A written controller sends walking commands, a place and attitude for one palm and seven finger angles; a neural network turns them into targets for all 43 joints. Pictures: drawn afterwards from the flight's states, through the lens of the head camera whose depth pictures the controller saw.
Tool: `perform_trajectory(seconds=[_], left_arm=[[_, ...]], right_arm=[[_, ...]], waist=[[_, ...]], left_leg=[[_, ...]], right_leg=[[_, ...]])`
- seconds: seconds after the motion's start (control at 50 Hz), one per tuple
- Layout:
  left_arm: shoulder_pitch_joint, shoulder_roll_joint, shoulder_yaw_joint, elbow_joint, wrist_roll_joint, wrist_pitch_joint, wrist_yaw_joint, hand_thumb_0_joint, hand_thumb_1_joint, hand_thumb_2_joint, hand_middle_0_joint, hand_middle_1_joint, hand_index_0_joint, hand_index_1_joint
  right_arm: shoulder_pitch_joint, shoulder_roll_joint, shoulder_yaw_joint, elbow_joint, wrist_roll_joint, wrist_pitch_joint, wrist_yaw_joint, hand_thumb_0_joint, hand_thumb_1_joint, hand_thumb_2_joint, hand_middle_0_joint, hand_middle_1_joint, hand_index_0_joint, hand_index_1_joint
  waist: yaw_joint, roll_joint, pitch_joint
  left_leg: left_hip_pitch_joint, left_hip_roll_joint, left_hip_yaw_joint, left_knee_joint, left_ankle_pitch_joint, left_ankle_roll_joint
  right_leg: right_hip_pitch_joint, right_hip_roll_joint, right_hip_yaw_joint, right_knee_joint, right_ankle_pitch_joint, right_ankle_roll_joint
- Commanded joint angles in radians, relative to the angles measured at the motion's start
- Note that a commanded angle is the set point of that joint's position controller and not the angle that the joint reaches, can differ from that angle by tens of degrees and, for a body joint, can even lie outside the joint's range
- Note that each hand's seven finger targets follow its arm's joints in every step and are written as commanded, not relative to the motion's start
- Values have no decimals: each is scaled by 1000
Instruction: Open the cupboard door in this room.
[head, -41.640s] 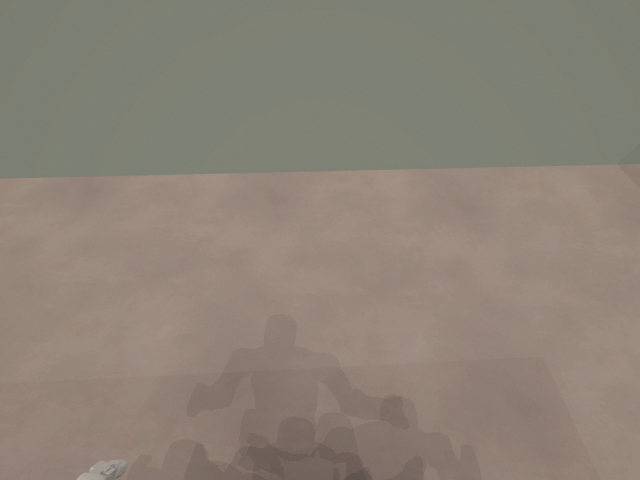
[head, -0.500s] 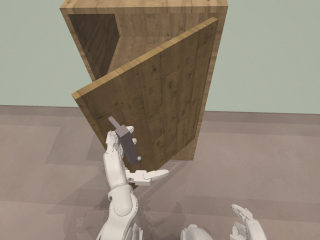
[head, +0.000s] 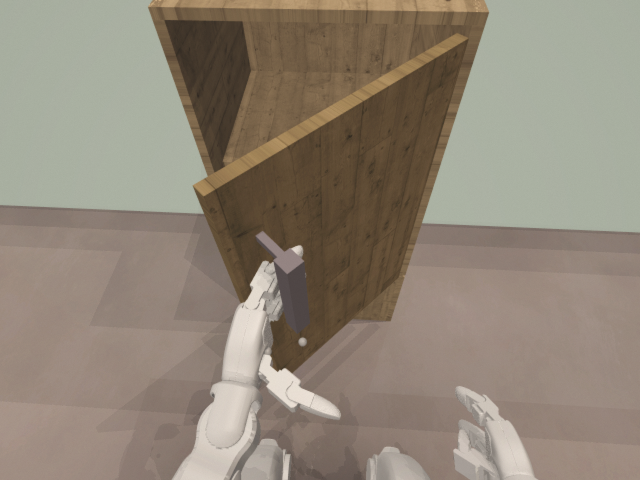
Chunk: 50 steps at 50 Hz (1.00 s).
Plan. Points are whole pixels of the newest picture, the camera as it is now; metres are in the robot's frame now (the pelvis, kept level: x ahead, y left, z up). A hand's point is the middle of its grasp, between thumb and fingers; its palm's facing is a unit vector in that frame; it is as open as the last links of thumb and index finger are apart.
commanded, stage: slide the hand sideways off the handle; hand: left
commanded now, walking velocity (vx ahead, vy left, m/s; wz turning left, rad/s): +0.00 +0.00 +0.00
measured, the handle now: (283, 284) +0.34 +0.06 +0.05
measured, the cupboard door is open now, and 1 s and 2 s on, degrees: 46 47 47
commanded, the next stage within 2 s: draw the hand back to the body in 1.04 s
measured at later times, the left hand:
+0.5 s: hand (275, 371) +0.24 +0.06 +0.05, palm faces -0.11 -0.99 +0.02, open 16.2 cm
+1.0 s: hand (228, 404) +0.20 +0.11 +0.05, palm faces -0.04 -1.00 -0.01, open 16.2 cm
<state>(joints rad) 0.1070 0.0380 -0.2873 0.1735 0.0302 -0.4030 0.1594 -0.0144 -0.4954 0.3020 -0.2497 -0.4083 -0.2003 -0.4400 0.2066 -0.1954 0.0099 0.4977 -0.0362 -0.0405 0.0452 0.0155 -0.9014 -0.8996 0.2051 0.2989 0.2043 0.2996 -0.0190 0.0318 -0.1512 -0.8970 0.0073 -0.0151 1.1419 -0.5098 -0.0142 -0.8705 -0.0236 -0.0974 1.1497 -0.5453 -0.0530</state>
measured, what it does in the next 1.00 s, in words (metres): stands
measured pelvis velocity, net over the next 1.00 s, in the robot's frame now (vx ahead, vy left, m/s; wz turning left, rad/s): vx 0.01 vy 0.00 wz -0.01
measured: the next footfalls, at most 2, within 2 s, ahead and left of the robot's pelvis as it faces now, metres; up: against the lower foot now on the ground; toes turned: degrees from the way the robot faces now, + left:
none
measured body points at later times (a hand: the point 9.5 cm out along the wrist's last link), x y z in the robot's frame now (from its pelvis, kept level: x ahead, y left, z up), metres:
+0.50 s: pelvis +0.00 +0.02 -0.01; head +0.07 +0.02 +0.44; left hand +0.24 +0.11 +0.05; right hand +0.18 -0.19 -0.09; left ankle +0.03 +0.13 -0.65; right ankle +0.01 -0.09 -0.65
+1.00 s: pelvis +0.01 +0.00 -0.01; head +0.08 +0.00 +0.43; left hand +0.20 +0.16 +0.05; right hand +0.20 -0.22 -0.09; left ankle +0.03 +0.13 -0.65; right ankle +0.01 -0.09 -0.65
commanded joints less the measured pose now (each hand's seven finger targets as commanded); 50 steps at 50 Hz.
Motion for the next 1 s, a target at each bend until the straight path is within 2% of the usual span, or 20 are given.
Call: perform_trajectory(seconds=[0.0,0.02,0.04,0.06,0.1,0.14,0.18,0.24,0.32,0.36,0.5,0.54,0.64,0.66,0.7,0.74,0.8,0.84,0.92,0.98], left_arm=[[-98,-120,-36,-278,-75,-61,-69,0,-500,300,-150,-300,-150,-300],[-69,-118,-29,-278,-64,-53,-44,0,-500,300,-150,-300,-150,-300],[-77,-110,-28,-291,-41,-49,-19,0,-500,300,-150,-300,-150,-300],[-95,-111,-38,-311,-20,-49,3,0,-500,300,-150,-300,-150,-300],[-67,-91,-32,-312,19,-51,34,0,-500,300,-150,-300,-150,-300],[-27,-71,-28,-327,47,-52,44,0,-500,300,-150,-300,-150,-300],[3,-77,-39,-356,53,-50,43,0,-500,300,-150,-300,-150,-300],[76,-57,-16,-371,39,-32,31,0,-500,300,-150,-300,-150,-300],[75,-67,-38,-413,27,-21,19,0,-500,300,-150,-300,-150,-300],[112,-65,-34,-432,20,-27,15,0,-500,300,-150,-300,-150,-300],[208,-26,-2,-476,6,-38,-15,0,-500,300,-150,-300,-150,-300],[229,8,35,-483,1,-40,-22,0,-500,300,-150,-300,-150,-300],[331,19,59,-519,-29,-45,-59,0,-500,300,-150,-300,-150,-300],[349,18,57,-529,-36,-45,-66,0,-500,300,-150,-300,-150,-300],[356,47,84,-543,-45,-47,-77,0,-500,300,-150,-300,-150,-300],[397,65,112,-549,-52,-54,-87,0,-500,300,-150,-300,-150,-300],[448,63,119,-579,-75,-69,-115,0,-500,300,-150,-300,-150,-300],[469,86,142,-595,-82,-82,-129,0,-500,300,-150,-300,-150,-300],[500,100,147,-600,-106,-103,-186,0,-500,300,-150,-300,-150,-300],[539,122,179,-607,-131,-112,-224,0,-500,300,-150,-300,-150,-300]], right_arm=[[-34,-108,-40,-194,27,-44,-16,0,-900,-900,200,300,200,300],[-34,-111,-41,-203,26,-41,-15,0,-900,-900,200,300,200,300],[-39,-113,-41,-208,23,-39,-13,0,-900,-900,200,300,200,300],[-32,-112,-43,-212,21,-37,-11,0,-900,-900,200,300,200,300],[-20,-113,-45,-214,15,-32,-9,0,-900,-900,200,300,200,300],[-19,-114,-46,-224,14,-25,-6,0,-900,-900,200,300,200,300],[-21,-108,-45,-234,16,-20,-4,0,-900,-900,200,300,200,300],[-20,-108,-41,-245,20,-10,-8,0,-900,-900,200,300,200,300],[-23,-107,-34,-253,22,-8,-14,0,-900,-900,200,300,200,300],[-24,-107,-35,-260,21,-12,-18,0,-900,-900,200,300,200,300],[-16,-106,-33,-270,20,-18,-21,0,-900,-900,200,300,200,300],[-15,-107,-34,-268,21,-19,-26,0,-900,-900,200,300,200,300],[-10,-106,-38,-280,25,-20,-30,0,-900,-900,200,300,200,300],[-8,-105,-37,-284,25,-20,-29,0,-900,-900,200,300,200,300],[-5,-108,-39,-280,26,-21,-32,0,-900,-900,200,300,200,300],[-3,-106,-42,-279,25,-22,-35,0,-900,-900,200,300,200,300],[-7,-104,-45,-283,28,-27,-36,0,-900,-900,200,300,200,300],[-11,-105,-50,-277,29,-30,-39,0,-900,-900,200,300,200,300],[-7,-109,-57,-270,34,-38,-47,0,-900,-900,200,300,200,300],[-11,-107,-61,-267,36,-44,-55,0,-900,-900,200,300,200,300]], waist=[[-28,-102,-224],[-23,-113,-222],[-18,-92,-230],[-27,-92,-235],[-24,-107,-241],[-11,-102,-254],[-5,-75,-264],[5,-85,-254],[-15,-61,-206],[-9,-65,-222],[-6,-66,-210],[-1,-67,-211],[10,-63,-238],[8,-54,-224],[2,-59,-213],[10,-73,-225],[10,-56,-228],[12,-47,-240],[-10,-78,-212],[2,-69,-227]], left_leg=[[153,-28,-14,-130,165,40],[150,-26,-16,-132,157,39],[156,-26,-21,-132,167,39],[158,-24,-23,-127,164,39],[146,-24,-25,-121,164,39],[137,-24,-26,-124,166,37],[149,-24,-21,-128,167,35],[144,-22,-20,-139,173,33],[145,-19,-28,-144,129,33],[150,-18,-29,-138,153,32],[127,-21,-30,-127,150,30],[116,-22,-28,-119,160,31],[122,-24,-20,-106,218,32],[118,-25,-18,-105,221,31],[106,-26,-16,-94,214,32],[94,-26,-16,-87,225,33],[85,-29,-10,-78,222,33],[81,-28,-12,-67,242,34],[44,-29,-11,-40,207,36],[28,-31,-13,-27,211,35]], right_leg=[[149,15,77,-212,250,22],[135,17,69,-206,227,21],[117,19,59,-187,225,17],[98,17,56,-177,220,19],[95,18,58,-167,220,17],[103,19,58,-157,213,12],[107,19,58,-156,218,10],[128,24,57,-161,225,8],[93,27,51,-171,179,12],[96,28,50,-160,199,12],[95,30,47,-148,204,14],[105,31,53,-145,216,13],[136,34,57,-136,291,15],[134,33,56,-136,301,17],[132,33,63,-139,307,20],[149,35,65,-133,322,20],[154,34,71,-131,336,24],[154,34,72,-119,354,22],[138,27,93,-129,351,36],[148,24,104,-121,361,37]])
